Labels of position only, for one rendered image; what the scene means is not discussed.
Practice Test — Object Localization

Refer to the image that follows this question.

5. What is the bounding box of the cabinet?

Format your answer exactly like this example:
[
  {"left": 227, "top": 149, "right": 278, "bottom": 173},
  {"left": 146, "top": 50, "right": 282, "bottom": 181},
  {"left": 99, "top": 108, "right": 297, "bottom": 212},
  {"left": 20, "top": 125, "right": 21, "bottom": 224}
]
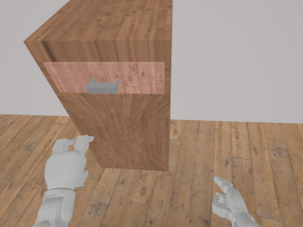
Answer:
[{"left": 24, "top": 0, "right": 173, "bottom": 172}]

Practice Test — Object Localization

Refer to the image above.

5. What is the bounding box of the robot right hand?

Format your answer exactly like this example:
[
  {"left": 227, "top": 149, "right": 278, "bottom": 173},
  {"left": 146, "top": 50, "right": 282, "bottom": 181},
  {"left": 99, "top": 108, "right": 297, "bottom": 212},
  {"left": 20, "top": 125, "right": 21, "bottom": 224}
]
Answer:
[{"left": 211, "top": 176, "right": 248, "bottom": 220}]

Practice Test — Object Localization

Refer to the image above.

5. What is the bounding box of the drawer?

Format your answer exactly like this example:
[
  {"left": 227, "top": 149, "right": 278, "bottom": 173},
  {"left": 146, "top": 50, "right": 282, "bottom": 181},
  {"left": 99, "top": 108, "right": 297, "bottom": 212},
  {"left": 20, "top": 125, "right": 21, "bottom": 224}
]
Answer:
[{"left": 44, "top": 61, "right": 165, "bottom": 95}]

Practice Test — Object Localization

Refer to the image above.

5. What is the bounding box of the robot left forearm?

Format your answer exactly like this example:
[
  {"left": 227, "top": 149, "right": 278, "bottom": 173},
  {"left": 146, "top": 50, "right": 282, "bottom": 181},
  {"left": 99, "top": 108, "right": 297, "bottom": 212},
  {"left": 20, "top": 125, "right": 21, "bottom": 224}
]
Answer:
[{"left": 32, "top": 187, "right": 76, "bottom": 227}]

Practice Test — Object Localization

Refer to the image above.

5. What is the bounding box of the handle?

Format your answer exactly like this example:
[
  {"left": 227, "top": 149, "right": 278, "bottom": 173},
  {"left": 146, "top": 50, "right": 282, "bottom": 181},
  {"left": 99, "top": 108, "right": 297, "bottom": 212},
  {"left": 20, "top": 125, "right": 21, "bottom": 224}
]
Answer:
[{"left": 85, "top": 78, "right": 119, "bottom": 95}]

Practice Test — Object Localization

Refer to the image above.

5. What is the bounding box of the robot right forearm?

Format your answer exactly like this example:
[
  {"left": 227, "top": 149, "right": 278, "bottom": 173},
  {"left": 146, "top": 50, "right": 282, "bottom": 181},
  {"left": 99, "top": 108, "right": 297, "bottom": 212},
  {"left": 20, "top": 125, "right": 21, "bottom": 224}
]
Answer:
[{"left": 231, "top": 211, "right": 260, "bottom": 227}]

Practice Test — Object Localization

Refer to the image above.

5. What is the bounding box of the robot left hand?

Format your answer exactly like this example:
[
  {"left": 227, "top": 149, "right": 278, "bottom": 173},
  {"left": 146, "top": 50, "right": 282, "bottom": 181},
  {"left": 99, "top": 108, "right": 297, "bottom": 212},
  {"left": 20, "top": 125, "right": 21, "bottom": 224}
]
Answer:
[{"left": 45, "top": 134, "right": 95, "bottom": 190}]

